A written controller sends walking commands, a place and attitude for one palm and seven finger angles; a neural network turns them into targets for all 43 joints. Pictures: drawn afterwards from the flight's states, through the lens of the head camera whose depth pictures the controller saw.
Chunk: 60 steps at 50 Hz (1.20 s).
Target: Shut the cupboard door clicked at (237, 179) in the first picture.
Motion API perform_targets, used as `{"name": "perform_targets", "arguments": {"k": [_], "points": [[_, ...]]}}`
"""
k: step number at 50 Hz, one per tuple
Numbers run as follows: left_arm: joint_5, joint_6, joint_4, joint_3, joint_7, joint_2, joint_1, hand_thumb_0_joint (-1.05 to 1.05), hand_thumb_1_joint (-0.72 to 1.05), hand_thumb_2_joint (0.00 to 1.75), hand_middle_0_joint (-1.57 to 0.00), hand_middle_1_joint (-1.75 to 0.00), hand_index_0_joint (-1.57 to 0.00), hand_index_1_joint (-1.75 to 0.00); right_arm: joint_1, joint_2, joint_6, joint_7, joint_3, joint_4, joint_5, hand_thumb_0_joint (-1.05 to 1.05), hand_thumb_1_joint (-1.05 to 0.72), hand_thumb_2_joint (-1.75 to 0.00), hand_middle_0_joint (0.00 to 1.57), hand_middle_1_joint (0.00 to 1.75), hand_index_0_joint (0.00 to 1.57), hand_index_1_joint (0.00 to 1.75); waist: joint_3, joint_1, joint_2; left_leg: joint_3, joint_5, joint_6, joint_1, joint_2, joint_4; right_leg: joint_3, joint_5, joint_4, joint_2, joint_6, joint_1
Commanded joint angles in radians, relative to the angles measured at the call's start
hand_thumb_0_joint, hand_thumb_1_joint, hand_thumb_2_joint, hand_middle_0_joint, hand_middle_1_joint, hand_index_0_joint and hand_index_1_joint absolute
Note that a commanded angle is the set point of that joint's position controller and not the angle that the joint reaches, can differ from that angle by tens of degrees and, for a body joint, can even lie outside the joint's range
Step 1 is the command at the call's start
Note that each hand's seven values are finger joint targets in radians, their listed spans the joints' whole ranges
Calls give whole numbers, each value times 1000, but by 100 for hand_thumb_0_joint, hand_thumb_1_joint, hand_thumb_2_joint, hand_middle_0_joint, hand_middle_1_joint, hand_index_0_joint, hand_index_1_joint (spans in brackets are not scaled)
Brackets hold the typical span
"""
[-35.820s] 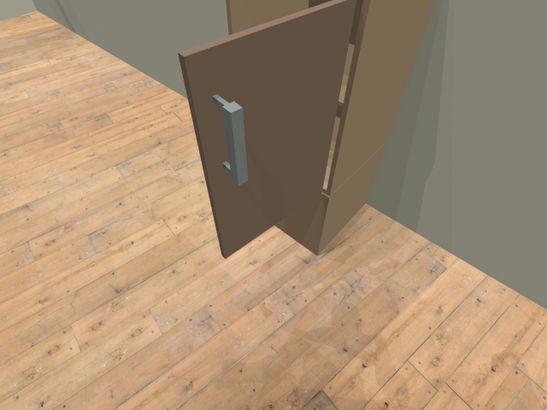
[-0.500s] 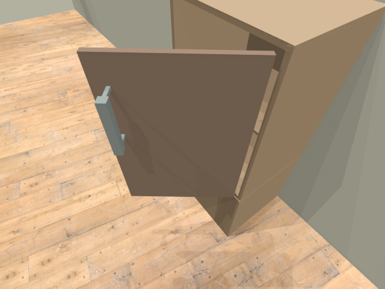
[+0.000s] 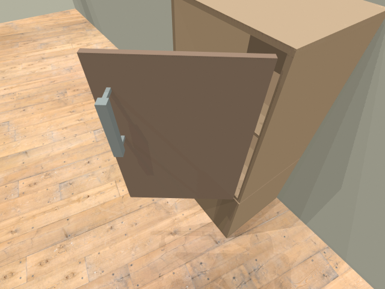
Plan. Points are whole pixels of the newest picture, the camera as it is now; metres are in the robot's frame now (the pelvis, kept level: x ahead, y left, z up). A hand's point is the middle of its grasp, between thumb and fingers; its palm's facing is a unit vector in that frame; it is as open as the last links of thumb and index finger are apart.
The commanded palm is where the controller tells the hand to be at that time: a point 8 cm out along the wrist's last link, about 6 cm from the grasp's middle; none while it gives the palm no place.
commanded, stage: look again from close up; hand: left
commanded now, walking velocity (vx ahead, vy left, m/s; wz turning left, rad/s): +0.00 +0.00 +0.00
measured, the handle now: (113, 124) +0.46 +0.23 +0.07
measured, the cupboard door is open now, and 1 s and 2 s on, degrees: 53 53 53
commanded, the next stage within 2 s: raise the hand and make a fist in 0.22 s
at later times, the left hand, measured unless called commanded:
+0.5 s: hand (98, 261) +0.17 +0.20 -0.03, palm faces +0.26 -0.96 -0.12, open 7.2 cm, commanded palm +0.09 +0.24 -0.06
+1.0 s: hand (106, 269) +0.15 +0.17 +0.00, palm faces -0.05 -1.00 -0.06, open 4.9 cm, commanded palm +0.11 +0.24 +0.00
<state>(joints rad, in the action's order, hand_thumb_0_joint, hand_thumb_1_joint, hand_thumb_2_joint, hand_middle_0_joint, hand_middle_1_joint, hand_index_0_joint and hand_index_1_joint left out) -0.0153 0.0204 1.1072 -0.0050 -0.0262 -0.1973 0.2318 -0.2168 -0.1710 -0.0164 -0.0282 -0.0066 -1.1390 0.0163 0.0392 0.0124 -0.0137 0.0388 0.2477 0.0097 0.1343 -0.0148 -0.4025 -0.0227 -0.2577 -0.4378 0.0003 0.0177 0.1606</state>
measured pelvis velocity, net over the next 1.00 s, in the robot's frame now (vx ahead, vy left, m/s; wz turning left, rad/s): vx -0.06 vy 0.01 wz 0.05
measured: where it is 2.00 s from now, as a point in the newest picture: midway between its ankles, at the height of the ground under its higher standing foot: outside the picture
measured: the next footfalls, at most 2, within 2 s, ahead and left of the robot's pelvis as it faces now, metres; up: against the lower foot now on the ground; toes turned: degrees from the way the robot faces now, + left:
none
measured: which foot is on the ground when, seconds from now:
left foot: down 0.00-1.00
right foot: down 0.00-1.00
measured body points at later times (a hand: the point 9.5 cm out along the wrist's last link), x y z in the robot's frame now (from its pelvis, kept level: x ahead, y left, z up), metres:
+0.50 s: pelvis -0.02 +0.01 -0.01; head -0.03 -0.01 +0.43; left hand +0.15 +0.25 -0.02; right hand +0.08 -0.24 -0.13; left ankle -0.02 +0.12 -0.74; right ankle -0.01 -0.11 -0.74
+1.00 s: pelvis -0.06 +0.01 -0.09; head -0.01 +0.01 +0.36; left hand +0.15 +0.23 +0.01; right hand +0.16 -0.18 -0.16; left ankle -0.02 +0.12 -0.74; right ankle -0.01 -0.11 -0.74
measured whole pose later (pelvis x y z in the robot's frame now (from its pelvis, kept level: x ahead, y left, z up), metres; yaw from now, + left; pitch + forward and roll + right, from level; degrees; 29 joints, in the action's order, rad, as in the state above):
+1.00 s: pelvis -0.06 +0.01 -0.09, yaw +3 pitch +10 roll -3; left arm 0.23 0.35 -0.19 0.05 0.24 -0.22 0.37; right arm -0.19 -0.19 -0.22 -0.06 -0.05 -0.51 -0.03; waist -0.10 0.04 0.05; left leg -0.04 0.50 0.00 0.84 -0.01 -1.16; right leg -0.10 -0.49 -1.10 -0.02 0.01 0.79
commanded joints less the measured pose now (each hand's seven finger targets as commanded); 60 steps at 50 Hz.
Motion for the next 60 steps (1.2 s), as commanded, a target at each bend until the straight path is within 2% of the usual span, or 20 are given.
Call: {"name": "perform_targets", "arguments": {"k": [1,15,16,17,18,19,20,21,23,27,29,31,34,37,39,43,45,51,54,60], "points": [[4,11,-36,19,-4,-119,41,0,90,90,-20,-30,-20,-30,-48,-112,-19,-3,14,30,-3,0,-90,-90,20,30,20,30,4,-2,8,-71,-160,-25,24,-84,70,92,192,80,-111,21,10],[4,11,-29,18,-6,-96,59,0,90,90,-20,-30,-20,-30,-63,-94,-17,-5,16,20,-4,0,-90,-90,20,30,20,30,27,-3,9,-75,-145,-25,34,-81,72,89,163,92,-109,21,21],[-7,31,13,16,-48,-88,159,0,90,90,-20,-30,-20,-30,7,-111,-25,5,18,86,-16,0,-90,-90,20,30,20,30,18,22,16,-29,-221,-1,91,-90,-152,136,595,61,-174,-7,12],[130,318,-1600,461,-40,-690,-712,0,90,90,-20,-30,-20,-30,-96,-315,-216,-104,64,389,-17,0,-90,-90,20,30,20,30,-409,-125,103,-32,-365,-48,-238,-49,-99,63,489,-87,-75,-13,-17],[142,228,-1292,40,-43,-161,-34,0,90,90,-22,-32,-22,-32,7,-167,-281,-107,2,389,-58,0,-90,-90,20,30,20,30,-493,-39,438,10,-520,-47,-264,8,-109,-13,327,-162,0,4,20],[193,175,-1276,101,-90,-167,-19,0,90,90,-24,-34,-24,-34,25,-186,-310,-100,-1,354,-50,0,-90,-90,20,30,20,30,-444,-1,324,-18,-562,-10,-208,-25,-84,-49,190,-88,5,9,33],[188,73,-1025,-60,-67,133,219,0,90,90,-25,-36,-25,-36,28,-136,-320,-65,5,343,-60,0,-90,-90,20,30,20,30,-252,-36,184,-32,-413,-17,-59,-25,-56,-71,140,-78,-8,-10,100],[196,113,-1173,1,-74,20,-3,0,90,90,-27,-38,-27,-38,8,-195,-331,-49,37,403,-66,0,-90,-90,20,30,20,30,-92,-70,113,-69,-203,-14,66,-15,-77,-62,123,-68,-19,-10,150],[184,219,-1017,58,-38,6,51,0,90,90,-31,-42,-31,-42,30,-194,-347,-44,59,460,-42,0,-90,-90,20,30,20,30,91,-77,-162,-79,19,-20,280,16,-141,-75,-77,-83,-14,-21,337],[265,509,-839,125,180,58,411,0,90,90,-38,-50,-38,-50,65,-174,-350,10,85,575,-14,0,-90,-90,20,30,20,30,-20,50,-319,-39,101,6,516,50,-353,-24,-227,-246,-23,-2,439],[286,626,-822,190,317,-16,424,0,90,90,-42,-54,-42,-54,68,-190,-330,39,101,632,-16,0,-90,-90,20,30,20,30,-117,67,-213,-28,90,16,584,60,-449,21,-135,-350,-42,17,410],[284,620,-955,217,359,-82,379,0,90,90,-46,-58,-46,-58,110,-197,-314,42,99,719,-25,0,-90,-90,20,30,20,30,-223,92,-51,0,91,-4,623,73,-497,42,-134,-417,-45,21,420],[298,548,-1228,234,313,-141,203,0,90,90,-51,-64,-51,-64,127,-190,-297,24,89,798,-34,0,-90,-90,20,30,20,30,-311,77,142,-4,167,-18,610,62,-509,47,-261,-447,-27,18,490],[280,566,-1544,195,214,-141,47,0,90,90,-57,-70,-57,-70,76,-175,-300,4,76,817,-31,0,-90,-90,20,30,20,30,-379,14,196,-53,198,-35,542,38,-524,37,-258,-458,-8,17,546],[262,600,-1672,144,177,-134,-56,0,90,90,-60,-74,-60,-74,34,-180,-305,-16,64,793,-22,0,-90,-90,20,30,20,30,-387,-45,136,-81,183,-44,538,24,-560,22,-221,-487,9,14,595],[260,578,-1588,29,225,-69,15,0,90,90,-68,-82,-68,-82,16,-200,-312,-36,54,759,-30,0,-90,-90,20,30,20,30,-318,-86,96,-107,201,-44,564,13,-580,-1,-217,-487,20,7,634],[250,473,-1467,28,263,-75,93,0,90,90,-71,-86,-71,-86,14,-203,-299,-44,47,762,-44,0,-90,-90,20,30,20,30,-268,-78,58,-110,230,-42,596,15,-556,-2,-248,-452,16,4,606],[286,133,-1443,217,253,-161,279,0,90,90,-82,-98,-82,-98,70,-168,-210,-56,42,854,-70,0,-90,-90,20,30,20,30,-324,53,-41,-74,156,-31,559,36,-445,8,-238,-364,-8,-6,376],[316,187,-1575,301,150,-170,247,0,90,90,-88,-104,-88,-104,66,-142,-209,-58,31,846,-52,0,-90,-90,20,30,20,30,-349,75,-2,-79,32,-26,502,26,-428,-36,-58,-402,10,3,323],[260,414,-1603,114,143,-81,170,0,90,90,-99,-116,-99,-116,-10,-171,-267,-27,29,789,-31,0,-90,-90,20,30,20,30,-274,-15,98,-91,-24,-20,449,11,-446,-56,-3,-446,19,10,461]]}}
